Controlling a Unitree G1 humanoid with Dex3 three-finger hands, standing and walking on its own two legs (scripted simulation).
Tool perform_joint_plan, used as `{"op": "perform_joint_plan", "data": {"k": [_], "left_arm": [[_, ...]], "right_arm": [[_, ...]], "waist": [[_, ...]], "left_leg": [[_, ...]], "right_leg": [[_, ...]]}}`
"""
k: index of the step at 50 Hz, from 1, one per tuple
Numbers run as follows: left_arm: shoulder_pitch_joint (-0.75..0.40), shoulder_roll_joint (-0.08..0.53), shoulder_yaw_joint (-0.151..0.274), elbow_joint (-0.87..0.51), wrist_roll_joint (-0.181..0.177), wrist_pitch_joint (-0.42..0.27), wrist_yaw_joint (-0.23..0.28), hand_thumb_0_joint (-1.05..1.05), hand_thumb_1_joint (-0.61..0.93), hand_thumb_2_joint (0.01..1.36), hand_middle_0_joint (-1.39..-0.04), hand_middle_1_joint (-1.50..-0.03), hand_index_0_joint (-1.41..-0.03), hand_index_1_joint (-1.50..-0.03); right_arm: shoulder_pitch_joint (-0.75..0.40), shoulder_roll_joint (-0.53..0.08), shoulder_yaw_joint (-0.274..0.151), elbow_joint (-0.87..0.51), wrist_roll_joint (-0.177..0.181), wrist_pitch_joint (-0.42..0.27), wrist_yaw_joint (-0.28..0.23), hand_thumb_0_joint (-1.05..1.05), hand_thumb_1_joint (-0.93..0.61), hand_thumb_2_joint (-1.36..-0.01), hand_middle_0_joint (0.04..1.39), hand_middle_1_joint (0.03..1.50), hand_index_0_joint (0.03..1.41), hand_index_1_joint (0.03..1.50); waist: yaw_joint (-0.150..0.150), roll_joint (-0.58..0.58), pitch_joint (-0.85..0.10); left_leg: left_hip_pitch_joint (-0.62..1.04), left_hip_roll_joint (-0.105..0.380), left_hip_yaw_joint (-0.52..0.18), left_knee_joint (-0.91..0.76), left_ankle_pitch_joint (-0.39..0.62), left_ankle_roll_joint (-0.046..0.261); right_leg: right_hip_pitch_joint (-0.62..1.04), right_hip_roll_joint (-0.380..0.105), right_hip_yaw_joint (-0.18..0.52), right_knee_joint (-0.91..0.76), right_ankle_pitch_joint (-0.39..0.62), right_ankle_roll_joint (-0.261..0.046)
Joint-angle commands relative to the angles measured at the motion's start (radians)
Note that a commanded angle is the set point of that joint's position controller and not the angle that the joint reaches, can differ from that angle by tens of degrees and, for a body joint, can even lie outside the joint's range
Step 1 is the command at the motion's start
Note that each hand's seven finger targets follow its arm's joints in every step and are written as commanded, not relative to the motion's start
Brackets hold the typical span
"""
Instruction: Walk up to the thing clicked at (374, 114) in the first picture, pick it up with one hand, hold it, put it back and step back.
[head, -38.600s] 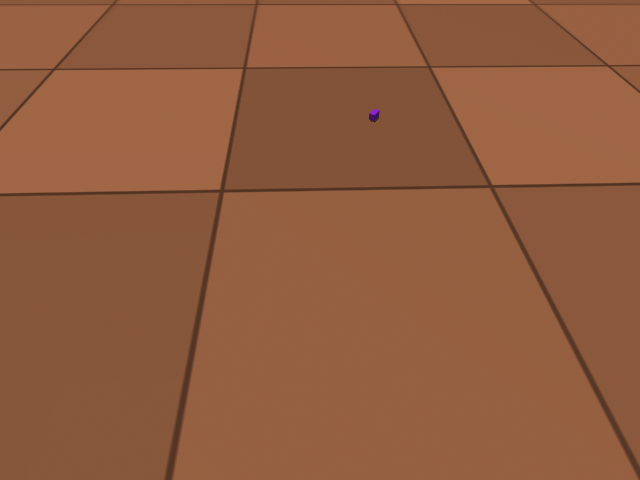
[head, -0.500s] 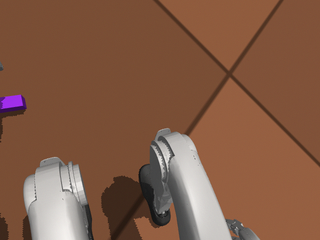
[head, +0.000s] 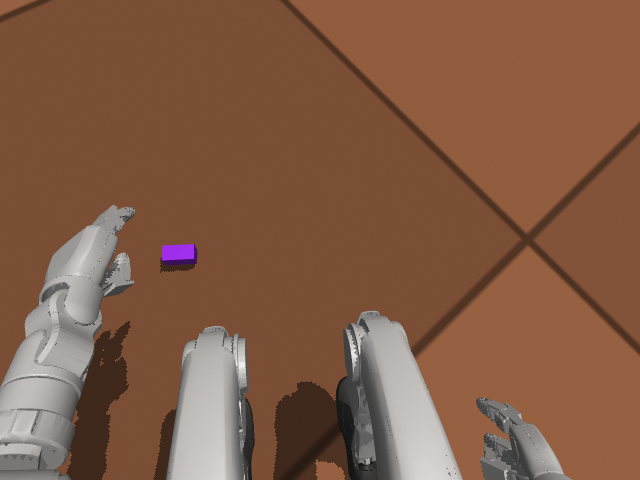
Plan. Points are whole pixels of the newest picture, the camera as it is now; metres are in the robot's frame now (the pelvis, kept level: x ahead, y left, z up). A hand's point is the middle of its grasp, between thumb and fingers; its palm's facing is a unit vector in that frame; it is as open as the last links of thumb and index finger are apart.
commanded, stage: home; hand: left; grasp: from above
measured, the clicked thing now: (180, 254) +0.51 +0.24 -0.44
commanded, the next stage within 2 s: none
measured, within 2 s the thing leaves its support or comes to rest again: neither
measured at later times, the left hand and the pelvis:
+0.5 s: hand (67, 364) +0.26 +0.19 +0.09, palm faces +0.06 -0.96 -0.28, open 7.4 cm; pelvis +0.03 -0.01 +0.18, yaw +4 degrees
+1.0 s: hand out of the picture +0.22 +0.19 +0.21, palm faces +0.13 -0.97 -0.20, open 7.4 cm; pelvis +0.08 +0.00 +0.25, yaw +5 degrees
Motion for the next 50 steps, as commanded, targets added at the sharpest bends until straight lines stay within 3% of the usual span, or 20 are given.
{"op": "perform_joint_plan", "data": {"k": [1, 2, 3, 4, 5, 6, 7, 8, 9, 10, 12, 13, 16, 18, 25, 31, 36, 42, 47, 50], "left_arm": [[-0.127, 0.151, 0.078, -0.295, -0.081, -0.019, 0.056, 0.0, 0.9, 0.9, -0.2, -0.299, -0.2, -0.299], [-0.116, 0.126, 0.066, -0.353, -0.097, -0.015, 0.065, 0.0, 0.9, 0.9, -0.2, -0.299, -0.2, -0.299], [-0.094, 0.138, 0.092, -0.364, -0.114, -0.001, 0.078, 0.0, 0.9, 0.9, -0.2, -0.299, -0.2, -0.299], [-0.074, 0.11, 0.075, -0.395, -0.137, 0.012, 0.083, 0.0, 0.9, 0.9, -0.2, -0.299, -0.2, -0.299], [-0.018, 0.064, 0.054, -0.357, -0.166, 0.034, 0.083, 0.0, 0.9, 0.9, -0.2, -0.298, -0.2, -0.299], [-0.022, 0.04, 0.037, -0.416, -0.198, 0.047, 0.081, 0.0, 0.9, 0.901, -0.2, -0.299, -0.2, -0.3], [0.012, 0.052, 0.061, -0.422, -0.228, 0.065, 0.084, 0.0, 0.9, 0.901, -0.2, -0.3, -0.2, -0.3], [0.069, 0.02, 0.033, -0.424, -0.258, 0.083, 0.079, 0.0, 0.9, 0.901, -0.2, -0.299, -0.2, -0.299], [0.108, 0.032, 0.052, -0.466, -0.297, 0.1, 0.081, 0.0, 0.9, 0.9, -0.2, -0.299, -0.2, -0.299], [0.162, 0.008, 0.032, -0.465, -0.326, 0.119, 0.079, 0.0, 0.9, 0.901, -0.2, -0.299, -0.2, -0.3], [0.188, 0.004, 0.037, -0.528, -0.396, 0.144, 0.08, 0.0, 0.9, 0.9, -0.2, -0.3, -0.2, -0.3], [0.226, 0.009, 0.057, -0.528, -0.414, 0.157, 0.085, 0.0, 0.9, 0.9, -0.2, -0.3, -0.2, -0.3], [0.3, -0.024, 0.047, -0.566, -0.459, 0.187, 0.091, 0.0, 0.9, 0.9, -0.2, -0.301, -0.2, -0.3], [0.356, -0.041, 0.064, -0.573, -0.487, 0.208, 0.095, 0.0, 0.9, 0.9, -0.2, -0.301, -0.2, -0.301], [0.546, -0.116, 0.088, -0.666, -0.58, 0.271, 0.09, 0.0, 0.9, 0.9, -0.2, -0.301, -0.2, -0.301], [0.741, -0.153, 0.078, -0.819, -0.618, 0.318, 0.072, 0.0, 0.9, 0.9, -0.2, -0.301, -0.2, -0.301], [0.859, -0.164, 0.058, -0.904, -0.615, 0.338, 0.057, 0.0, 0.9, 0.9, -0.2, -0.302, -0.2, -0.301], [0.907, -0.168, 0.056, -0.933, -0.606, 0.347, 0.03, 0.0, 0.9, 0.9, -0.2, -0.301, -0.2, -0.301], [0.866, -0.162, 0.051, -0.916, -0.599, 0.344, 0.008, 0.0, 0.9, 0.9, -0.2, -0.301, -0.2, -0.3], [0.859, -0.153, 0.058, -0.928, -0.593, 0.34, 0.004, 0.0, 0.9, 0.9, -0.2, -0.3, -0.2, -0.3]], "right_arm": [[0.058, -0.142, -0.065, -0.09, 0.022, -0.038, -0.045, 0.0, -0.9, -0.9, 0.2, 0.3, 0.2, 0.3], [0.053, -0.131, -0.065, -0.095, 0.025, -0.045, -0.052, 0.0, -0.9, -0.9, 0.2, 0.3, 0.2, 0.3], [0.043, -0.135, -0.065, -0.097, 0.029, -0.05, -0.06, 0.0, -0.899, -0.9, 0.2, 0.3, 0.2, 0.3], [0.033, -0.134, -0.065, -0.099, 0.032, -0.057, -0.069, 0.0, -0.899, -0.9, 0.2, 0.3, 0.2, 0.3], [0.015, -0.128, -0.061, -0.1, 0.036, -0.065, -0.077, 0.0, -0.899, -0.9, 0.2, 0.3, 0.2, 0.3], [0.005, -0.131, -0.06, -0.105, 0.038, -0.073, -0.085, 0.0, -0.899, -0.9, 0.2, 0.3, 0.2, 0.3], [-0.006, -0.132, -0.061, -0.109, 0.041, -0.079, -0.095, 0.0, -0.899, -0.9, 0.2, 0.3, 0.2, 0.3], [-0.013, -0.124, -0.059, -0.114, 0.042, -0.087, -0.103, 0.0, -0.899, -0.9, 0.2, 0.3, 0.2, 0.3], [-0.018, -0.117, -0.055, -0.13, 0.044, -0.092, -0.111, 0.0, -0.899, -0.9, 0.2, 0.3, 0.2, 0.3], [-0.029, -0.107, -0.049, -0.138, 0.045, -0.099, -0.118, 0.0, -0.899, -0.9, 0.2, 0.3, 0.2, 0.3], [-0.044, -0.093, -0.037, -0.154, 0.047, -0.115, -0.133, 0.0, -0.9, -0.9, 0.2, 0.3, 0.2, 0.3], [-0.05, -0.088, -0.034, -0.154, 0.047, -0.122, -0.141, 0.0, -0.901, -0.9, 0.2, 0.3, 0.2, 0.3], [-0.042, -0.07, -0.022, -0.159, 0.051, -0.141, -0.164, 0.0, -0.901, -0.899, 0.2, 0.299, 0.2, 0.299], [-0.023, -0.06, -0.01, -0.154, 0.052, -0.151, -0.177, 0.0, -0.901, -0.899, 0.199, 0.299, 0.2, 0.299], [0.018, -0.034, 0.014, -0.178, 0.053, -0.185, -0.23, 0.0, -0.901, -0.899, 0.199, 0.299, 0.2, 0.299], [0.069, -0.026, 0.011, -0.213, 0.043, -0.211, -0.258, 0.0, -0.902, -0.899, 0.199, 0.299, 0.199, 0.299], [0.083, -0.018, 0.009, -0.228, 0.036, -0.235, -0.276, 0.0, -0.902, -0.899, 0.199, 0.299, 0.199, 0.299], [0.074, -0.023, 0.002, -0.239, 0.026, -0.263, -0.282, 0.0, -0.902, -0.899, 0.199, 0.299, 0.199, 0.299], [0.061, -0.035, -0.002, -0.229, 0.017, -0.288, -0.281, 0.0, -0.901, -0.899, 0.199, 0.299, 0.2, 0.299], [0.052, -0.036, -0.002, -0.231, 0.016, -0.301, -0.279, 0.0, -0.901, -0.899, 0.2, 0.299, 0.2, 0.299]], "waist": [[-0.001, 0.125, -0.531], [-0.002, 0.15, -0.537], [0.01, 0.147, -0.543], [0.005, 0.159, -0.534], [-0.001, 0.131, -0.484], [-0.007, 0.143, -0.476], [0.001, 0.129, -0.478], [-0.008, 0.114, -0.453], [0.002, 0.09, -0.475], [-0.009, 0.053, -0.442], [-0.009, 0.04, -0.397], [0.0, 0.039, -0.382], [-0.008, 0.029, -0.332], [-0.005, 0.04, -0.307], [0.025, 0.038, -0.215], [0.039, 0.044, -0.18], [0.041, 0.01, -0.123], [0.042, -0.006, -0.032], [0.037, -0.006, 0.017], [0.05, 0.004, 0.014]], "left_leg": [[0.521, 0.001, -0.016, -0.384, 0.073, 0.011], [0.546, -0.001, -0.009, -0.413, 0.067, 0.011], [0.589, 0.0, -0.02, -0.445, 0.061, 0.008], [0.623, 0.001, -0.033, -0.48, 0.049, 0.005], [0.634, 0.004, -0.035, -0.505, 0.023, 0.006], [0.66, 0.003, -0.051, -0.539, 0.003, 0.005], [0.697, 0.004, -0.057, -0.561, -0.012, 0.006], [0.708, 0.003, -0.045, -0.58, -0.003, 0.006], [0.727, -0.001, -0.031, -0.59, 0.002, 0.012], [0.72, -0.006, -0.019, -0.606, -0.008, 0.017], [0.731, -0.01, -0.007, -0.651, -0.029, 0.024], [0.752, -0.01, 0.001, -0.67, -0.018, 0.024], [0.822, -0.009, 0.007, -0.73, 0.021, 0.022], [0.886, -0.004, -0.008, -0.779, 0.069, 0.019], [1.067, -0.001, -0.013, -0.95, 0.17, 0.011], [1.23, -0.002, 0.007, -1.055, 0.353, -0.001], [1.291, -0.005, 0.015, -1.109, 0.432, 0.001], [1.318, -0.002, 0.016, -1.165, 0.396, 0.007], [1.325, 0.004, 0.009, -1.187, 0.354, 0.003], [1.322, -0.001, 0.009, -1.189, 0.328, 0.005]], "right_leg": [[0.386, 0.01, -0.02, -0.29, 0.11, -0.067], [0.42, 0.008, -0.012, -0.315, 0.112, -0.065], [0.443, 0.005, -0.011, -0.333, 0.109, -0.064], [0.452, 0.003, -0.013, -0.35, 0.104, -0.062], [0.455, 0.006, -0.014, -0.376, 0.085, -0.059], [0.464, 0.004, -0.015, -0.395, 0.077, -0.058], [0.491, 0.005, -0.013, -0.422, 0.068, -0.055], [0.522, 0.005, -0.01, -0.456, 0.065, -0.055], [0.581, 0.008, -0.001, -0.498, 0.06, -0.053], [0.628, 0.009, 0.008, -0.546, 0.041, -0.051], [0.701, 0.009, 0.025, -0.617, 0.012, -0.048], [0.736, 0.008, 0.031, -0.645, 0.014, -0.047], [0.811, 0.01, 0.041, -0.72, 0.042, -0.047], [0.854, 0.009, 0.031, -0.748, 0.094, -0.047], [1.045, 0.009, 0.023, -0.911, 0.179, -0.046], [1.209, 0.019, -0.001, -1.022, 0.323, -0.043], [1.281, 0.027, -0.012, -1.089, 0.384, -0.042], [1.287, 0.029, -0.025, -1.136, 0.342, -0.04], [1.269, 0.028, -0.033, -1.14, 0.296, -0.037], [1.278, 0.022, -0.028, -1.146, 0.278, -0.036]]}}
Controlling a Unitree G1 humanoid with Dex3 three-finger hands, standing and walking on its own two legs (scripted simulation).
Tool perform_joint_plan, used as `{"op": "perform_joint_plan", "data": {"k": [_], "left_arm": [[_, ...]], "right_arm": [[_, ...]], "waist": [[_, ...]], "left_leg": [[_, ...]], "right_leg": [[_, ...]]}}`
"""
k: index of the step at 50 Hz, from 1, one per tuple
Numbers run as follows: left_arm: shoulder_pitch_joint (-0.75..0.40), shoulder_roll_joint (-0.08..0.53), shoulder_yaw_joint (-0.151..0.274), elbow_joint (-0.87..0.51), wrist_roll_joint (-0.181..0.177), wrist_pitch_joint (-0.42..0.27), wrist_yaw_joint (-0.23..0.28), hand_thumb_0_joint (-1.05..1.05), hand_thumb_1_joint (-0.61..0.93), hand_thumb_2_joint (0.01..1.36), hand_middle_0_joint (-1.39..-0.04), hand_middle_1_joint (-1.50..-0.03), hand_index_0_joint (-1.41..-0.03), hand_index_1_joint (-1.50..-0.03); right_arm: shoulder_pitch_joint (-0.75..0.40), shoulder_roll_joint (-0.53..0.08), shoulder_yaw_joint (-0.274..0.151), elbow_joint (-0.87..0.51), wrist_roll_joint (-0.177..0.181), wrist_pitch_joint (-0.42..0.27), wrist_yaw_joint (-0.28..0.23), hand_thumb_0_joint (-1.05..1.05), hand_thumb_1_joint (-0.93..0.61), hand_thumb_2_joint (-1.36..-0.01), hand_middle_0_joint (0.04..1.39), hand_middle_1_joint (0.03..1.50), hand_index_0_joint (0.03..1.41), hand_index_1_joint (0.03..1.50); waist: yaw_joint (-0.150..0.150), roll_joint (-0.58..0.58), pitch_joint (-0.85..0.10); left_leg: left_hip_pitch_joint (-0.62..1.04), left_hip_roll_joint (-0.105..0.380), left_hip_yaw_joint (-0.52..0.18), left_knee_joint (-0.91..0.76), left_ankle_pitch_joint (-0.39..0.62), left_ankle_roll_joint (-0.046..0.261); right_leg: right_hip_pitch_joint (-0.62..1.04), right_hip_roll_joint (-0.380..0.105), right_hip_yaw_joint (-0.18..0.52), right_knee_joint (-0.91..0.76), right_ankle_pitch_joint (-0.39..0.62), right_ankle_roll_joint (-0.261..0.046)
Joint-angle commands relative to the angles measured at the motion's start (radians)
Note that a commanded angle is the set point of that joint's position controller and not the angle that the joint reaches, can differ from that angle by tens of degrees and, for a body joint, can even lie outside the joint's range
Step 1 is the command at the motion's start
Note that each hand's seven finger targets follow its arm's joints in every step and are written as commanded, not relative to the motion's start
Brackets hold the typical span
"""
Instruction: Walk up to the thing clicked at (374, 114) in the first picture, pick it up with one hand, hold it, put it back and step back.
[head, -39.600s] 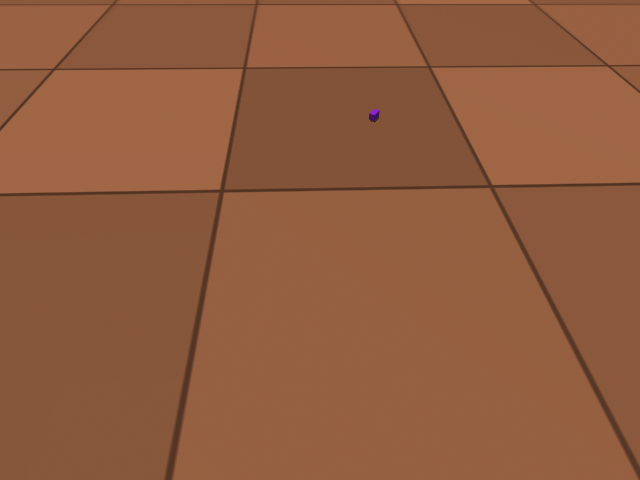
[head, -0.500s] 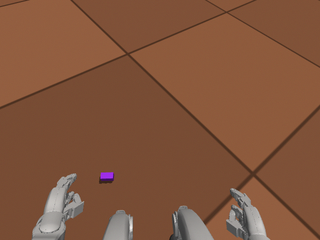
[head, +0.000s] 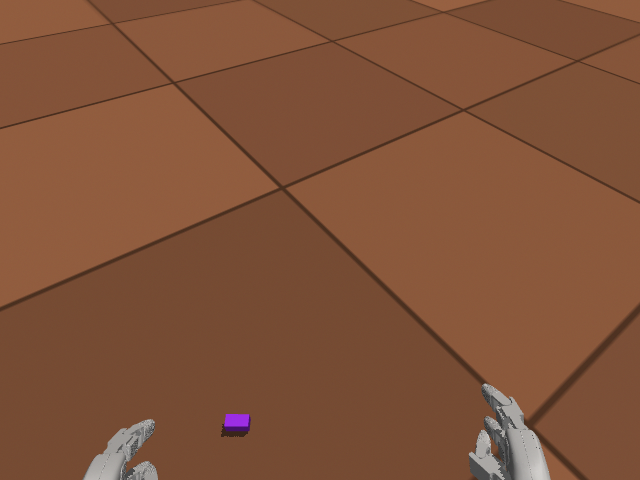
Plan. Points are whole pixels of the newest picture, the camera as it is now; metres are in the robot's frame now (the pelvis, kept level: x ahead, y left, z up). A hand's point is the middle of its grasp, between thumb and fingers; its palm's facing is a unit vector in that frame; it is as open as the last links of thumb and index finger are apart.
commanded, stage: home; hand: left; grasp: from above
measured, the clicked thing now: (237, 422) +0.45 +0.20 -0.70
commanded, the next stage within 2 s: stand in 1.86 s
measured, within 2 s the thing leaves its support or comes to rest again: neither
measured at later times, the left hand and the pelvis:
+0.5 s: hand out of the picture +0.16 +0.17 -0.05, palm faces +0.04 -0.98 -0.20, open 7.4 cm; pelvis +0.00 +0.00 +0.00, yaw +0 degrees
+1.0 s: hand out of the picture +0.16 +0.17 -0.05, palm faces +0.04 -0.98 -0.20, open 7.4 cm; pelvis +0.00 -0.01 +0.00, yaw +0 degrees
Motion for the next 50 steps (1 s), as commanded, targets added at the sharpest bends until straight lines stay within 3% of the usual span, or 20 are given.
{"op": "perform_joint_plan", "data": {"k": [1, 7, 14, 34, 42, 50], "left_arm": [[-0.063, 0.101, 0.058, -0.196, 0.007, -0.046, 0.0, 0.0, 0.9, 0.9, -0.2, -0.3, -0.2, -0.3], [-0.051, 0.104, 0.056, -0.212, 0.012, -0.047, 0.004, 0.0, 0.9, 0.9, -0.2, -0.3, -0.2, -0.3], [-0.048, 0.101, 0.058, -0.188, 0.009, -0.045, 0.009, 0.0, 0.9, 0.9, -0.2, -0.301, -0.2, -0.3], [-0.045, 0.102, 0.057, -0.188, 0.004, -0.05, 0.003, 0.0, 0.9, 0.9, -0.2, -0.301, -0.2, -0.301], [-0.058, 0.106, 0.057, -0.186, 0.009, -0.05, 0.003, 0.0, 0.9, 0.9, -0.2, -0.301, -0.2, -0.3], [-0.047, 0.097, 0.047, -0.197, 0.005, -0.051, 0.001, 0.0, 0.9, 0.9, -0.2, -0.301, -0.2, -0.3]], "right_arm": [[-0.062, -0.121, -0.057, -0.148, -0.007, -0.068, -0.008, 0.0, -0.901, -0.899, 0.2, 0.299, 0.2, 0.299], [-0.063, -0.122, -0.056, -0.14, -0.007, -0.074, -0.007, 0.0, -0.901, -0.899, 0.2, 0.299, 0.2, 0.299], [-0.067, -0.12, -0.053, -0.134, -0.008, -0.075, -0.008, 0.0, -0.901, -0.899, 0.2, 0.299, 0.2, 0.299], [-0.063, -0.124, -0.059, -0.135, -0.005, -0.078, -0.011, 0.0, -0.901, -0.899, 0.2, 0.299, 0.2, 0.299], [-0.073, -0.122, -0.058, -0.136, -0.005, -0.08, -0.011, 0.0, -0.901, -0.899, 0.2, 0.299, 0.2, 0.299], [-0.062, -0.119, -0.059, -0.131, -0.006, -0.082, -0.012, 0.0, -0.901, -0.899, 0.2, 0.299, 0.2, 0.299]], "waist": [[-0.003, 0.001, -0.015], [0.003, 0.024, -0.065], [0.007, -0.007, -0.037], [0.01, -0.006, -0.044], [0.01, -0.011, -0.011], [0.0, -0.007, -0.046]], "left_leg": [[0.078, -0.017, 0.003, -0.192, 0.152, 0.013], [0.105, -0.018, 0.008, -0.174, 0.251, 0.007], [0.078, -0.021, 0.012, -0.174, 0.198, 0.015], [0.079, -0.012, 0.005, -0.179, 0.193, 0.01], [0.052, -0.018, 0.013, -0.183, 0.12, 0.014], [0.073, -0.018, 0.017, -0.164, 0.177, 0.013]], "right_leg": [[0.029, 0.023, -0.027, -0.154, 0.106, -0.021], [0.063, 0.021, -0.02, -0.13, 0.189, -0.027], [0.061, 0.019, -0.018, -0.15, 0.156, -0.019], [0.053, 0.022, -0.017, -0.139, 0.146, -0.022], [0.035, 0.018, -0.011, -0.159, 0.088, -0.016], [0.043, 0.019, -0.008, -0.146, 0.14, -0.017]]}}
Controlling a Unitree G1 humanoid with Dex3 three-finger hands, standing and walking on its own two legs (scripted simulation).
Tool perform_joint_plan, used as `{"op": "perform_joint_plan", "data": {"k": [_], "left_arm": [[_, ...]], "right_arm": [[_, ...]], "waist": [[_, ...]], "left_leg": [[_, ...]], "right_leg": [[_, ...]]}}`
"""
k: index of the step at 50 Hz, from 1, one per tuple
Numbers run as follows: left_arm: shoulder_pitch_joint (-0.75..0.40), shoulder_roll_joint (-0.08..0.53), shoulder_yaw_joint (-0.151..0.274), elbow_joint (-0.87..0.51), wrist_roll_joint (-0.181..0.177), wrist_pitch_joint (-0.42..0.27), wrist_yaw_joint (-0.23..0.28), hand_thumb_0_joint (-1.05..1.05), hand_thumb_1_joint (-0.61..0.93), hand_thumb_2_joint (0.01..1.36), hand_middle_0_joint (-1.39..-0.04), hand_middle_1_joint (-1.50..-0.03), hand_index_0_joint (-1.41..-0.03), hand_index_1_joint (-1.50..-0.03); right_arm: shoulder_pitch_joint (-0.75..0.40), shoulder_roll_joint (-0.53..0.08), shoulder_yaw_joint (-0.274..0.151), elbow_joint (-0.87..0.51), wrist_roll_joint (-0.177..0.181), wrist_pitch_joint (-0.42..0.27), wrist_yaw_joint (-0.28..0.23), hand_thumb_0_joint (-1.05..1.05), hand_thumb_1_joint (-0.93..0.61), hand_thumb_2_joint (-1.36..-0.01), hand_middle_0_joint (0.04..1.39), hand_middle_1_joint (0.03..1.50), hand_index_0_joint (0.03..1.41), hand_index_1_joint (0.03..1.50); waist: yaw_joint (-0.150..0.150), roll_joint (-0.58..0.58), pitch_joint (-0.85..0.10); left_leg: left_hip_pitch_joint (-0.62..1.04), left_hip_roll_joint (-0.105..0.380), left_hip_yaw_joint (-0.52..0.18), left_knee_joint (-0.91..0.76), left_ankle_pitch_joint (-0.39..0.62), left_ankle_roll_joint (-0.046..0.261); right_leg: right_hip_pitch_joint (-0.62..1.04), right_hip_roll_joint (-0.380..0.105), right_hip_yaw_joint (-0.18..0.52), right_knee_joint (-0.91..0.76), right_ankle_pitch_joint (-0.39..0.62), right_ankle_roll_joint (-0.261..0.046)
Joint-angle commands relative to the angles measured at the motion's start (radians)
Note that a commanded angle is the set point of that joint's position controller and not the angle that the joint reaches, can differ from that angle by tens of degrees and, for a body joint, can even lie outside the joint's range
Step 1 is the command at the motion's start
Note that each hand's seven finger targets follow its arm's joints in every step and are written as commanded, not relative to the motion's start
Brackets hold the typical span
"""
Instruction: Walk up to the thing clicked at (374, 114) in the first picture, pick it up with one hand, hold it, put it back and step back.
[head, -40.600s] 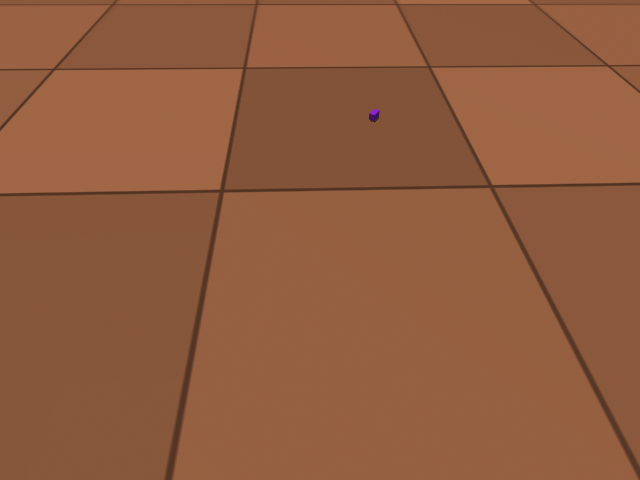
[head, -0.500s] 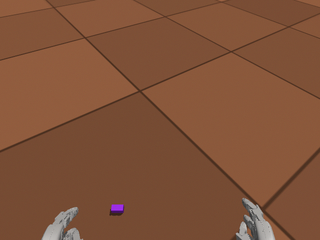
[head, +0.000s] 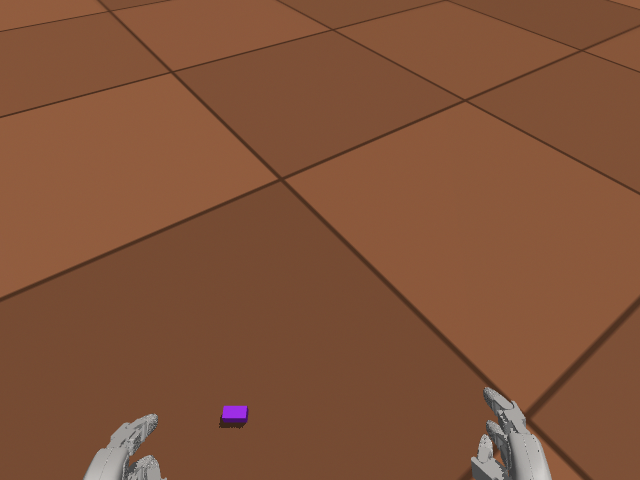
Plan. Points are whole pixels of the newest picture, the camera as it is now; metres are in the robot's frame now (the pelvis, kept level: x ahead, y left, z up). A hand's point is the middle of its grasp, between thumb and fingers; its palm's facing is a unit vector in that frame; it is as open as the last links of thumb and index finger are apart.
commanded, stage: home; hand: left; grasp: from above
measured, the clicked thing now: (235, 414) +0.45 +0.21 -0.70
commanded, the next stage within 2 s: stand in 0.86 s
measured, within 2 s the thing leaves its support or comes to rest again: neither
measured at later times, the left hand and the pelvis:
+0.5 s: hand (161, 478) +0.17 +0.18 -0.05, palm faces +0.03 -0.98 -0.20, open 7.4 cm; pelvis +0.01 +0.00 +0.00, yaw +0 degrees
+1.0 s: hand (158, 477) +0.17 +0.19 -0.05, palm faces +0.01 -0.97 -0.25, open 7.4 cm; pelvis +0.00 +0.01 +0.00, yaw +0 degrees
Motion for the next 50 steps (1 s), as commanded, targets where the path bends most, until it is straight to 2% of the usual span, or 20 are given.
{"op": "perform_joint_plan", "data": {"k": [1, 14, 17, 22, 24, 26, 27, 29, 30, 31, 33, 36, 42, 43, 45, 46, 47, 48, 49, 50], "left_arm": [[-0.029, 0.105, 0.062, -0.2, 0.004, -0.046, 0.013, 0.0, 0.9, 0.9, -0.2, -0.301, -0.2, -0.301], [-0.038, 0.115, 0.065, -0.214, 0.002, -0.052, 0.015, 0.0, 0.9, 0.9, -0.2, -0.301, -0.2, -0.3], [-0.019, 0.094, 0.052, -0.187, 0.001, -0.049, 0.012, 0.0, 0.9, 0.9, -0.2, -0.301, -0.2, -0.301], [-0.029, 0.116, 0.068, -0.207, 0.005, -0.054, 0.015, 0.0, 0.9, 0.9, -0.2, -0.301, -0.2, -0.301], [-0.004, 0.087, 0.045, -0.179, 0.006, -0.049, 0.014, 0.0, 0.9, 0.9, -0.2, -0.301, -0.2, -0.301], [-0.029, 0.112, 0.069, -0.218, 0.003, -0.051, 0.017, 0.0, 0.9, 0.9, -0.2, -0.301, -0.2, -0.301], [-0.025, 0.103, 0.055, -0.199, 0.004, -0.049, 0.015, 0.0, 0.9, 0.9, -0.2, -0.301, -0.2, -0.301], [-0.037, 0.113, 0.062, -0.218, 0.004, -0.054, 0.016, 0.0, 0.9, 0.9, -0.2, -0.301, -0.2, -0.301], [0.0, 0.082, 0.044, -0.157, 0.005, -0.045, 0.013, 0.0, 0.9, 0.9, -0.2, -0.301, -0.2, -0.301], [-0.021, 0.092, 0.048, -0.19, 0.001, -0.048, 0.011, 0.0, 0.9, 0.9, -0.2, -0.301, -0.2, -0.301], [-0.019, 0.107, 0.067, -0.201, 0.0, -0.052, 0.013, 0.0, 0.9, 0.9, -0.2, -0.301, -0.2, -0.301], [-0.015, 0.099, 0.054, -0.199, 0.003, -0.053, 0.012, 0.0, 0.9, 0.9, -0.2, -0.301, -0.2, -0.301], [-0.032, 0.119, 0.067, -0.233, 0.003, -0.061, 0.019, 0.0, 0.9, 0.9, -0.2, -0.301, -0.2, -0.301], [0.004, 0.089, 0.048, -0.177, 0.003, -0.056, 0.018, 0.0, 0.9, 0.9, -0.2, -0.301, -0.2, -0.301], [-0.024, 0.114, 0.064, -0.221, 0.003, -0.058, 0.018, 0.0, 0.9, 0.9, -0.2, -0.301, -0.2, -0.301], [-0.003, 0.099, 0.056, -0.188, 0.004, -0.053, 0.016, 0.0, 0.9, 0.9, -0.2, -0.301, -0.2, -0.301], [-0.037, 0.128, 0.069, -0.247, 0.004, -0.058, 0.018, 0.0, 0.9, 0.9, -0.2, -0.301, -0.2, -0.301], [-0.321, 0.185, 0.055, 0.104, 0.118, -0.259, 0.053, 0.0, 0.9, 0.9, -0.2, -0.302, -0.2, -0.301], [-0.216, 0.206, 0.077, 0.307, 0.119, -0.325, 0.048, 0.0, 0.9, 0.9, -0.2, -0.3, -0.2, -0.301], [-0.214, 0.215, 0.073, 0.36, 0.125, -0.359, 0.043, 0.0, 0.9, 0.9, -0.2, -0.3, -0.2, -0.301]], "right_arm": [[-0.069, -0.117, -0.057, -0.161, 0.0, -0.054, -0.014, 0.0, -0.901, -0.899, 0.2, 0.299, 0.2, 0.299], [-0.057, -0.119, -0.061, -0.153, -0.002, -0.047, -0.012, 0.0, -0.901, -0.899, 0.2, 0.299, 0.2, 0.299], [-0.061, -0.116, -0.06, -0.153, -0.004, -0.044, -0.01, 0.0, -0.901, -0.899, 0.199, 0.299, 0.199, 0.299], [-0.058, -0.119, -0.062, -0.154, -0.003, -0.038, -0.007, 0.0, -0.901, -0.899, 0.199, 0.299, 0.199, 0.299], [-0.061, -0.117, -0.061, -0.164, -0.003, -0.038, -0.006, 0.0, -0.901, -0.899, 0.199, 0.299, 0.2, 0.299], [-0.058, -0.118, -0.064, -0.166, -0.002, -0.038, -0.006, 0.0, -0.901, -0.899, 0.199, 0.299, 0.2, 0.299], [-0.06, -0.118, -0.061, -0.16, -0.002, -0.037, -0.006, 0.0, -0.901, -0.899, 0.199, 0.299, 0.199, 0.299], [-0.06, -0.118, -0.062, -0.161, -0.003, -0.037, -0.005, 0.0, -0.901, -0.899, 0.199, 0.299, 0.199, 0.299], [-0.062, -0.116, -0.06, -0.163, -0.002, -0.037, -0.005, 0.0, -0.901, -0.899, 0.199, 0.299, 0.199, 0.299], [-0.065, -0.118, -0.061, -0.168, -0.002, -0.039, -0.005, 0.0, -0.901, -0.899, 0.199, 0.299, 0.199, 0.299], [-0.063, -0.124, -0.065, -0.166, -0.001, -0.036, -0.004, 0.0, -0.902, -0.899, 0.199, 0.299, 0.199, 0.299], [-0.063, -0.119, -0.061, -0.168, -0.001, -0.034, -0.004, 0.0, -0.902, -0.899, 0.199, 0.299, 0.199, 0.299], [-0.051, -0.117, -0.063, -0.164, -0.002, -0.033, -0.007, 0.0, -0.902, -0.899, 0.199, 0.299, 0.199, 0.299], [-0.058, -0.116, -0.061, -0.166, -0.001, -0.033, -0.006, 0.0, -0.902, -0.899, 0.199, 0.299, 0.199, 0.299], [-0.055, -0.119, -0.064, -0.166, -0.002, -0.031, -0.006, 0.0, -0.902, -0.899, 0.199, 0.299, 0.199, 0.299], [-0.058, -0.118, -0.063, -0.17, -0.002, -0.03, -0.006, 0.0, -0.901, -0.899, 0.199, 0.299, 0.199, 0.299], [-0.057, -0.118, -0.064, -0.169, 0.0, -0.029, -0.005, 0.0, -0.902, -0.899, 0.199, 0.299, 0.199, 0.299], [-0.13, -0.233, -0.105, 0.082, -0.13, 0.077, 0.054, 0.0, -0.902, -0.899, 0.199, 0.299, 0.199, 0.299], [-0.149, -0.244, -0.124, 0.09, -0.128, 0.118, 0.082, 0.0, -0.9, -0.9, 0.2, 0.3, 0.2, 0.3], [-0.134, -0.234, -0.119, 0.082, -0.128, 0.137, 0.102, 0.0, -0.9, -0.9, 0.2, 0.3, 0.2, 0.3]], "waist": [[0.002, 0.006, -0.07], [0.0, 0.001, -0.091], [0.0, 0.012, -0.079], [0.008, 0.018, -0.07], [-0.002, 0.007, -0.072], [0.005, 0.017, -0.084], [-0.001, 0.003, -0.064], [0.0, 0.016, -0.067], [-0.001, -0.003, -0.043], [0.0, 0.01, -0.042], [0.001, 0.02, -0.077], [-0.001, 0.015, -0.067], [-0.001, 0.008, -0.091], [-0.003, -0.003, -0.073], [0.001, 0.02, -0.074], [-0.002, 0.015, -0.077], [0.005, 0.019, -0.079], [0.068, -0.027, 0.177], [0.077, -0.095, 0.091], [0.058, -0.12, 0.068]], "left_leg": [[0.08, -0.023, 0.017, -0.168, 0.181, 0.023], [0.098, -0.021, 0.015, -0.16, 0.252, 0.023], [0.099, -0.018, 0.011, -0.167, 0.261, 0.018], [0.095, -0.016, 0.008, -0.175, 0.23, 0.018], [0.095, -0.017, 0.008, -0.172, 0.239, 0.019], [0.094, -0.02, 0.014, -0.165, 0.224, 0.02], [0.085, -0.019, 0.012, -0.169, 0.217, 0.021], [0.08, -0.018, 0.007, -0.172, 0.198, 0.02], [0.071, -0.015, 0.004, -0.177, 0.191, 0.019], [0.07, -0.014, 0.002, -0.181, 0.176, 0.018], [0.09, -0.012, -0.003, -0.182, 0.197, 0.016], [0.084, -0.013, -0.003, -0.177, 0.206, 0.016], [0.094, -0.018, 0.012, -0.155, 0.234, 0.021], [0.083, -0.019, 0.01, -0.158, 0.237, 0.021], [0.086, -0.017, 0.012, -0.159, 0.233, 0.019], [0.088, -0.017, 0.01, -0.162, 0.235, 0.018], [0.087, -0.018, 0.01, -0.163, 0.223, 0.019], [0.128, 0.035, -0.037, -0.263, 0.382, 0.062], [0.187, 0.023, -0.007, -0.25, 0.39, 0.076], [0.224, 0.009, 0.012, -0.239, 0.389, 0.075]], "right_leg": [[0.059, 0.011, -0.009, -0.163, 0.148, -0.009], [0.08, 0.013, -0.01, -0.15, 0.211, -0.011], [0.075, 0.016, -0.015, -0.144, 0.21, -0.013], [0.067, 0.017, -0.016, -0.144, 0.181, -0.014], [0.065, 0.017, -0.017, -0.144, 0.192, -0.014], [0.065, 0.014, -0.013, -0.15, 0.184, -0.012], [0.061, 0.016, -0.016, -0.15, 0.176, -0.011], [0.059, 0.016, -0.016, -0.149, 0.159, -0.012], [0.047, 0.017, -0.018, -0.148, 0.152, -0.01], [0.039, 0.018, -0.018, -0.148, 0.14, -0.01], [0.058, 0.019, -0.02, -0.139, 0.158, -0.011], [0.05, 0.02, -0.017, -0.14, 0.164, -0.013], [0.066, 0.016, -0.013, -0.142, 0.194, -0.012], [0.065, 0.016, -0.015, -0.142, 0.195, -0.012], [0.061, 0.016, -0.015, -0.141, 0.19, -0.013], [0.06, 0.017, -0.016, -0.14, 0.189, -0.012], [0.062, 0.017, -0.016, -0.144, 0.181, -0.012], [0.197, -0.056, 0.07, -0.173, 0.179, -0.055], [0.232, -0.072, 0.127, -0.22, 0.185, -0.085], [0.234, -0.09, 0.155, -0.242, 0.209, -0.097]]}}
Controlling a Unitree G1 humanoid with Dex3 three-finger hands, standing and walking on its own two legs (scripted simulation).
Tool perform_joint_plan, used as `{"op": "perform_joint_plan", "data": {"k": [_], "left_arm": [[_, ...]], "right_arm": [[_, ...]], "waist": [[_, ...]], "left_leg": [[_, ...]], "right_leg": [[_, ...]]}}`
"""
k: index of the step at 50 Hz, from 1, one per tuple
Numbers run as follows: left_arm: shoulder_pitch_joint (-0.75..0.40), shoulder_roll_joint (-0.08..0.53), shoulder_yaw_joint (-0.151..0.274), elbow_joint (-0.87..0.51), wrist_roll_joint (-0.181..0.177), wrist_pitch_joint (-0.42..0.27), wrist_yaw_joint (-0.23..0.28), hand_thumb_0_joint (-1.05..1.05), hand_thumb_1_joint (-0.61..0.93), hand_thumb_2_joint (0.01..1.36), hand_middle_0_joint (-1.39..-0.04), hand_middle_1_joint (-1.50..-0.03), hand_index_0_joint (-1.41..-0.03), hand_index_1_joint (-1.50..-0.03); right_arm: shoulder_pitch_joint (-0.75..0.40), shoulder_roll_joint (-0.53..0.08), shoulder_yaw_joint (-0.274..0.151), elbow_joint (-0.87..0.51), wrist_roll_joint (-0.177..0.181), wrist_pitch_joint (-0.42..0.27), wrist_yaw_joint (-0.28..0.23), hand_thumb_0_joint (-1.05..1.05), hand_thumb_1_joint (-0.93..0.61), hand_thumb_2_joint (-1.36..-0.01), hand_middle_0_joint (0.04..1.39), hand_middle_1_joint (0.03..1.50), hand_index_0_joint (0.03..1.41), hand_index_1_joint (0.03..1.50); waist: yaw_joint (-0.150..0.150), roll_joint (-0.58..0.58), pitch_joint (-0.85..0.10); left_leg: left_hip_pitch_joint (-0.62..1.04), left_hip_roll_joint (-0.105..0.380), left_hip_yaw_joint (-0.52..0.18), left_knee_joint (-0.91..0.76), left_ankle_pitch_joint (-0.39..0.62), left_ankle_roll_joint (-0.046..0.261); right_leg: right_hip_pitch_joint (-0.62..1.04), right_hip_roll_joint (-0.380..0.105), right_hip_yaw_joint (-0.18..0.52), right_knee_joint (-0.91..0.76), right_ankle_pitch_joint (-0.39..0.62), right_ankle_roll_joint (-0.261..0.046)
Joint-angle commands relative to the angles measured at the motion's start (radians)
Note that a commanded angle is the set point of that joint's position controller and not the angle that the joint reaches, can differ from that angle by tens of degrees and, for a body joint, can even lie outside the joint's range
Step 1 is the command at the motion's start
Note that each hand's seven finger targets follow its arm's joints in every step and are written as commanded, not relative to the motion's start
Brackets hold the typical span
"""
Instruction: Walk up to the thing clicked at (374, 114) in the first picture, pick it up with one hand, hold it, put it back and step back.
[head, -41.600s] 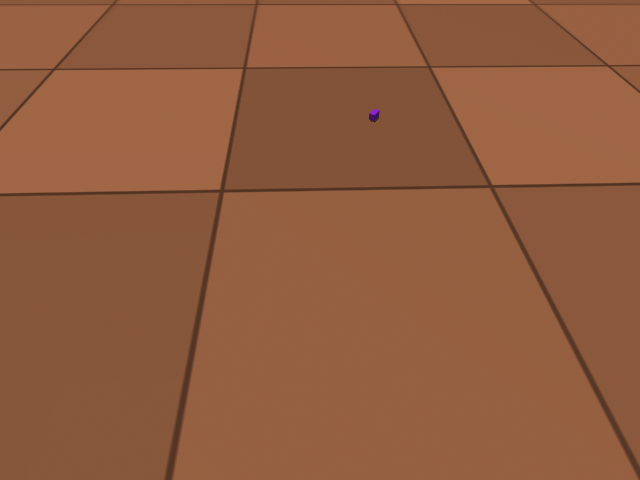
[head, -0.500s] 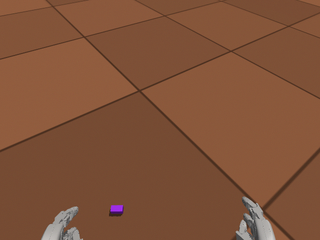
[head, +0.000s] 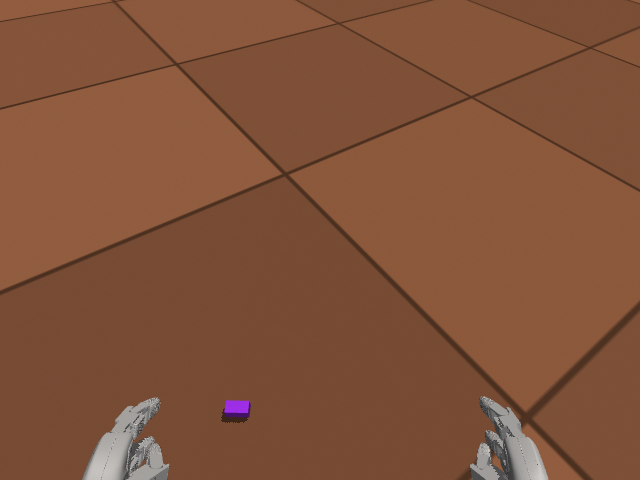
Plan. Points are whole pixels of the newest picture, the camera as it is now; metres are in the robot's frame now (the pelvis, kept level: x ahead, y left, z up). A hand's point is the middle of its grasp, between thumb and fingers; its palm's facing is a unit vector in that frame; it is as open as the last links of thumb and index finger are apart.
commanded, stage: stand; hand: left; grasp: from above
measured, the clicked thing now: (237, 408) +0.45 +0.21 -0.70
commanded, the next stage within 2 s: none
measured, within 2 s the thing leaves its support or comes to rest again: neither
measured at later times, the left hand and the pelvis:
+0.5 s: hand out of the picture +0.04 +0.23 -0.11, palm faces +0.04 -0.95 -0.32, open 7.4 cm; pelvis +0.00 +0.00 +0.05, yaw +0 degrees
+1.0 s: hand out of the picture +0.04 +0.23 -0.10, palm faces +0.02 -0.94 -0.34, open 7.4 cm; pelvis -0.01 -0.01 +0.06, yaw +0 degrees
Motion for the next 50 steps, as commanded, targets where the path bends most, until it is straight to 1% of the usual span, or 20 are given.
{"op": "perform_joint_plan", "data": {"k": [1, 3, 4, 5, 6, 9, 10, 11, 14, 17, 19, 21, 23, 28, 34, 35, 36, 39, 42, 50], "left_arm": [[-0.167, 0.188, 0.081, 0.271, 0.077, -0.25, 0.02, 0.0, 0.9, 0.9, -0.2, -0.3, -0.2, -0.301], [-0.2, 0.197, 0.078, 0.348, 0.068, -0.277, 0.013, 0.0, 0.9, 0.9, -0.2, -0.3, -0.2, -0.301], [-0.207, 0.196, 0.083, 0.389, 0.062, -0.282, 0.011, 0.0, 0.9, 0.9, -0.2, -0.3, -0.2, -0.301], [-0.212, 0.19, 0.084, 0.435, 0.057, -0.285, 0.012, 0.0, 0.9, 0.9, -0.2, -0.3, -0.2, -0.301], [-0.216, 0.184, 0.083, 0.472, 0.052, -0.29, 0.013, 0.0, 0.9, 0.9, -0.2, -0.3, -0.2, -0.301], [-0.251, 0.171, 0.08, 0.584, 0.05, -0.303, 0.016, 0.0, 0.9, 0.9, -0.2, -0.3, -0.2, -0.301], [-0.239, 0.17, 0.079, 0.621, 0.049, -0.31, 0.016, 0.0, 0.9, 0.9, -0.2, -0.3, -0.2, -0.301], [-0.244, 0.171, 0.078, 0.651, 0.051, -0.315, 0.015, 0.0, 0.9, 0.9, -0.2, -0.3, -0.2, -0.301], [-0.266, 0.183, 0.077, 0.731, 0.05, -0.327, 0.014, 0.0, 0.9, 0.9, -0.2, -0.3, -0.2, -0.301], [-0.259, 0.192, 0.076, 0.811, 0.044, -0.336, 0.016, 0.0, 0.9, 0.9, -0.2, -0.3, -0.2, -0.301], [-0.262, 0.196, 0.073, 0.856, 0.041, -0.337, 0.019, 0.0, 0.9, 0.9, -0.2, -0.3, -0.2, -0.301], [-0.266, 0.197, 0.071, 0.894, 0.037, -0.336, 0.019, 0.0, 0.9, 0.9, -0.2, -0.3, -0.2, -0.301], [-0.26, 0.201, 0.069, 0.932, 0.036, -0.336, 0.019, 0.0, 0.9, 0.9, -0.2, -0.3, -0.2, -0.301], [-0.264, 0.215, 0.066, 0.999, 0.038, -0.338, 0.018, 0.0, 0.9, 0.9, -0.2, -0.3, -0.2, -0.301], [-0.275, 0.221, 0.06, 1.054, 0.038, -0.343, 0.019, 0.0, 0.9, 0.9, -0.2, -0.3, -0.2, -0.301], [-0.292, 0.225, 0.061, 1.054, 0.036, -0.342, 0.019, 0.0, 0.9, 0.9, -0.2, -0.3, -0.2, -0.301], [-0.283, 0.223, 0.059, 1.063, 0.036, -0.342, 0.019, 0.0, 0.9, 0.9, -0.2, -0.3, -0.2, -0.301], [-0.294, 0.238, 0.062, 1.076, 0.035, -0.34, 0.016, 0.0, 0.9, 0.9, -0.2, -0.3, -0.2, -0.301], [-0.295, 0.233, 0.058, 1.089, 0.034, -0.338, 0.013, 0.0, 0.9, 0.9, -0.2, -0.3, -0.2, -0.301], [-0.328, 0.248, 0.056, 1.098, 0.031, -0.342, 0.009, 0.0, 0.9, 0.9, -0.2, -0.3, -0.2, -0.301]], "right_arm": [[-0.074, -0.229, -0.091, 0.026, -0.073, 0.097, 0.079, 0.0, -0.9, -0.9, 0.2, 0.3, 0.2, 0.3], [-0.083, -0.204, -0.089, 0.068, -0.021, 0.106, 0.112, 0.0, -0.9, -0.9, 0.2, 0.3, 0.2, 0.3], [-0.099, -0.203, -0.093, 0.082, -0.011, 0.11, 0.12, 0.0, -0.9, -0.9, 0.2, 0.3, 0.2, 0.3], [-0.111, -0.206, -0.097, 0.093, -0.003, 0.115, 0.124, 0.0, -0.9, -0.9, 0.2, 0.3, 0.2, 0.3], [-0.117, -0.207, -0.101, 0.108, 0.0, 0.119, 0.126, 0.0, -0.9, -0.9, 0.2, 0.3, 0.2, 0.3], [-0.133, -0.212, -0.103, 0.156, -0.007, 0.133, 0.128, 0.0, -0.9, -0.9, 0.2, 0.3, 0.2, 0.3], [-0.145, -0.215, -0.105, 0.17, -0.009, 0.137, 0.128, 0.0, -0.9, -0.9, 0.2, 0.3, 0.2, 0.3], [-0.151, -0.217, -0.107, 0.18, -0.009, 0.142, 0.127, 0.0, -0.9, -0.9, 0.2, 0.3, 0.2, 0.3], [-0.136, -0.22, -0.104, 0.222, -0.002, 0.153, 0.124, 0.0, -0.9, -0.9, 0.2, 0.3, 0.2, 0.3], [-0.126, -0.224, -0.101, 0.272, 0.004, 0.162, 0.12, 0.0, -0.9, -0.9, 0.2, 0.3, 0.2, 0.3], [-0.114, -0.227, -0.099, 0.301, 0.007, 0.169, 0.117, 0.0, -0.9, -0.9, 0.2, 0.3, 0.2, 0.3], [-0.118, -0.235, -0.098, 0.327, 0.009, 0.171, 0.116, 0.0, -0.9, -0.9, 0.2, 0.3, 0.2, 0.3], [-0.125, -0.237, -0.098, 0.347, 0.013, 0.174, 0.115, 0.0, -0.9, -0.9, 0.2, 0.3, 0.2, 0.3], [-0.128, -0.243, -0.095, 0.389, 0.018, 0.178, 0.115, 0.0, -0.9, -0.9, 0.2, 0.3, 0.2, 0.3], [-0.136, -0.242, -0.091, 0.426, 0.022, 0.182, 0.117, 0.0, -0.9, -0.9, 0.2, 0.3, 0.2, 0.3], [-0.133, -0.246, -0.091, 0.43, 0.021, 0.183, 0.117, 0.0, -0.9, -0.9, 0.2, 0.3, 0.2, 0.3], [-0.139, -0.243, -0.088, 0.436, 0.022, 0.184, 0.118, 0.0, -0.9, -0.9, 0.2, 0.3, 0.2, 0.3], [-0.14, -0.248, -0.087, 0.448, 0.022, 0.186, 0.12, 0.0, -0.9, -0.9, 0.2, 0.3, 0.2, 0.3], [-0.148, -0.253, -0.084, 0.456, 0.023, 0.186, 0.121, 0.0, -0.9, -0.9, 0.2, 0.3, 0.2, 0.3], [-0.155, -0.267, -0.077, 0.472, 0.026, 0.182, 0.122, 0.0, -0.9, -0.9, 0.2, 0.3, 0.2, 0.3]], "waist": [[0.014, -0.051, 0.011], [0.036, -0.003, -0.021], [0.047, -0.049, -0.015], [0.052, -0.063, -0.023], [0.055, -0.056, -0.03], [0.056, 0.022, 0.003], [0.062, 0.035, 0.007], [0.059, 0.036, 0.024], [0.042, 0.013, 0.072], [0.037, -0.018, 0.076], [0.031, -0.017, 0.097], [0.033, -0.002, 0.112], [0.037, 0.004, 0.127], [0.036, -0.013, 0.148], [0.034, -0.04, 0.147], [0.028, -0.034, 0.152], [0.035, -0.02, 0.165], [0.036, -0.023, 0.171], [0.038, -0.011, 0.164], [0.032, -0.028, 0.139]], "left_leg": [[0.164, 0.019, -0.031, -0.256, 0.358, 0.061], [0.22, 0.015, -0.04, -0.309, 0.299, 0.067], [0.246, 0.012, -0.026, -0.315, 0.312, 0.058], [0.256, 0.015, -0.036, -0.315, 0.337, 0.055], [0.281, 0.021, -0.044, -0.331, 0.349, 0.054], [0.284, 0.056, -0.096, -0.434, 0.3, 0.059], [0.308, 0.064, -0.106, -0.447, 0.305, 0.061], [0.299, 0.067, -0.109, -0.469, 0.276, 0.06], [0.305, 0.058, -0.096, -0.515, 0.279, 0.047], [0.367, 0.058, -0.089, -0.537, 0.327, 0.042], [0.388, 0.057, -0.086, -0.567, 0.321, 0.039], [0.405, 0.062, -0.091, -0.603, 0.32, 0.035], [0.418, 0.063, -0.09, -0.631, 0.285, 0.029], [0.437, 0.07, -0.09, -0.678, 0.281, 0.025], [0.495, 0.073, -0.078, -0.681, 0.333, 0.02], [0.473, 0.07, -0.073, -0.69, 0.32, 0.021], [0.47, 0.069, -0.077, -0.698, 0.306, 0.018], [0.455, 0.071, -0.079, -0.714, 0.273, 0.017], [0.453, 0.077, -0.083, -0.724, 0.269, 0.017], [0.483, 0.087, -0.077, -0.717, 0.331, 0.018]], "right_leg": [[0.171, -0.065, 0.136, -0.235, 0.228, -0.097], [0.249, -0.084, 0.119, -0.229, 0.247, -0.074], [0.242, -0.09, 0.133, -0.25, 0.251, -0.073], [0.252, -0.088, 0.126, -0.268, 0.262, -0.069], [0.26, -0.088, 0.119, -0.279, 0.285, -0.06], [0.296, -0.072, 0.085, -0.286, 0.234, -0.04], [0.301, -0.071, 0.08, -0.302, 0.236, -0.039], [0.31, -0.07, 0.078, -0.329, 0.226, -0.036], [0.35, -0.079, 0.092, -0.401, 0.259, -0.038], [0.385, -0.096, 0.104, -0.455, 0.315, -0.041], [0.396, -0.1, 0.109, -0.489, 0.317, -0.038], [0.409, -0.096, 0.105, -0.509, 0.312, -0.034], [0.419, -0.095, 0.104, -0.533, 0.285, -0.032], [0.446, -0.102, 0.103, -0.58, 0.288, -0.026], [0.446, -0.113, 0.112, -0.633, 0.289, -0.023], [0.461, -0.114, 0.117, -0.641, 0.299, -0.021], [0.46, -0.11, 0.111, -0.643, 0.286, -0.019], [0.465, -0.11, 0.114, -0.649, 0.246, -0.021], [0.481, -0.112, 0.112, -0.648, 0.26, -0.022], [0.486, -0.123, 0.117, -0.665, 0.295, -0.024]]}}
